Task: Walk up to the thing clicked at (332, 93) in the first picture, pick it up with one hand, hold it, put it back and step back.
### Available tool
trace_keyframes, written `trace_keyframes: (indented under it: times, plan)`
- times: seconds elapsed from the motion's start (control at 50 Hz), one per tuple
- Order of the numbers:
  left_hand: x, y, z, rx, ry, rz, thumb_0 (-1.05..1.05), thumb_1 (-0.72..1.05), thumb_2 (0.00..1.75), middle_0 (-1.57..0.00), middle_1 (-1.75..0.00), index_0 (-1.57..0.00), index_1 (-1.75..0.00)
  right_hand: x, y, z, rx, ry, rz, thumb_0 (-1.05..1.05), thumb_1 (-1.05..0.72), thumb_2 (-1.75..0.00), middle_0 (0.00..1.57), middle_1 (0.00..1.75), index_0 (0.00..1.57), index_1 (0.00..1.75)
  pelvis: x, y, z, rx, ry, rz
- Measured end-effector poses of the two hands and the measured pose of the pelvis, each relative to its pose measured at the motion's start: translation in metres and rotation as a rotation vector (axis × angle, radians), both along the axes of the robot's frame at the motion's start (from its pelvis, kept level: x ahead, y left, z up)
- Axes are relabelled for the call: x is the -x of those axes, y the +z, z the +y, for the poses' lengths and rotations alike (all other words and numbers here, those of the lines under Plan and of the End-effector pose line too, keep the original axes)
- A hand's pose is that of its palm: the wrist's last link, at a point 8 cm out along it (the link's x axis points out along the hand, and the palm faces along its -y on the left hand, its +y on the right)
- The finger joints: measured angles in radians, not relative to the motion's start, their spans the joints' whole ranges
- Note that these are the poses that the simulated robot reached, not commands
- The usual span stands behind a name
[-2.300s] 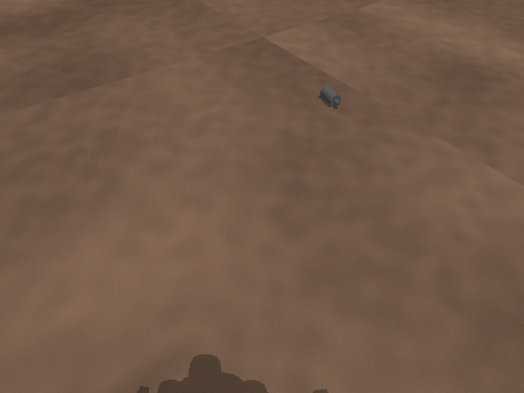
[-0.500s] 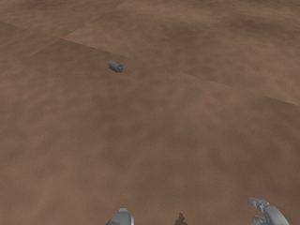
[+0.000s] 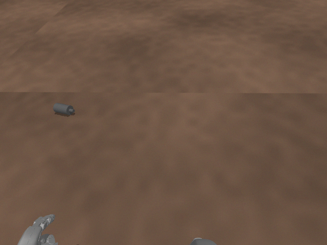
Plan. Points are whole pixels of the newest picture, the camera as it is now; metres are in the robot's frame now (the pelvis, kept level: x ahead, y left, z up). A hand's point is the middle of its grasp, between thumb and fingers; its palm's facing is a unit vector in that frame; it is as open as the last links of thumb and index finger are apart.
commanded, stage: walk up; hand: left
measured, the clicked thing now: (65, 109) +1.40 +0.76 -0.71
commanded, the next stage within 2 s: none
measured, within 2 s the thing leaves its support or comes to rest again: neither
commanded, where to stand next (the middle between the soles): +0.96 +0.71 m, yaw -27 degrees
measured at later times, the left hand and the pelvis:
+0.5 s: hand (2, 224) +0.28 +0.48 -0.14, palm faces -0.18 -0.84 -0.51, open 7.4 cm; pelvis +0.22 +0.16 +0.00, yaw -9 degrees
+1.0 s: hand (4, 147) +0.55 +0.55 -0.10, palm faces -0.21 -0.80 -0.56, open 7.3 cm; pelvis +0.40 +0.27 +0.00, yaw -14 degrees
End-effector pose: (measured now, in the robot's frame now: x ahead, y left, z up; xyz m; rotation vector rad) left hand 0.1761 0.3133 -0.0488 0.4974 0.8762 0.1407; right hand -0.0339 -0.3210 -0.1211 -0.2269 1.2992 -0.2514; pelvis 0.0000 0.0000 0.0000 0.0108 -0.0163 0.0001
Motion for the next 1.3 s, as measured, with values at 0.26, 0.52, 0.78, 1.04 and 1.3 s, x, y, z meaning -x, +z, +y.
trace_keyframes:
  times: [0.26, 0.52, 0.78, 1.04, 1.3]
  plan:
    - [-0.018, -0.012, 0.066, -0.020, 0.078, 0.168, 0.00, 0.90, 0.90, -0.21, -0.30, -0.21, -0.30, -0.215, 0.022, 0.061, -0.012, 0.111, -0.222, 0.01, -0.90, -0.90, 0.20, 0.30, 0.21, 0.30, -0.109, 0.011, 0.061, 0.048, -0.082, -0.008]
    - [-0.120, -0.044, 0.201, -0.089, 0.072, 0.339, 0.01, 0.91, 0.90, -0.20, -0.30, -0.21, -0.30, -0.321, 0.047, 0.147, 0.106, 0.026, -0.261, 0.01, -0.91, -0.90, 0.20, 0.30, 0.20, 0.30, -0.225, 0.000, 0.166, 0.019, -0.165, 0.010]
    - [-0.308, -0.017, 0.207, -0.102, -0.102, 0.154, 0.00, 0.90, 0.90, -0.21, -0.30, -0.21, -0.30, -0.319, 0.001, 0.208, 0.015, -0.144, -0.089, 0.01, -0.90, -0.90, 0.20, 0.30, 0.21, 0.30, -0.332, -0.003, 0.209, 0.001, -0.241, -0.011]
    - [-0.381, -0.015, 0.294, -0.136, -0.078, 0.146, 0.00, 0.90, 0.90, -0.21, -0.30, -0.21, -0.30, -0.450, 0.008, 0.264, 0.031, -0.091, -0.140, 0.01, -0.90, -0.90, 0.20, 0.30, 0.21, 0.30, -0.418, -0.005, 0.283, 0.055, -0.258, -0.005]
    - [-0.513, -0.038, 0.378, -0.142, -0.145, 0.238, 0.01, 0.91, 0.90, -0.20, -0.30, -0.21, -0.30, -0.485, 0.026, 0.363, 0.111, -0.233, -0.091, 0.01, -0.90, -0.90, 0.20, 0.30, 0.21, 0.30, -0.518, -0.003, 0.374, 0.019, -0.330, 0.005]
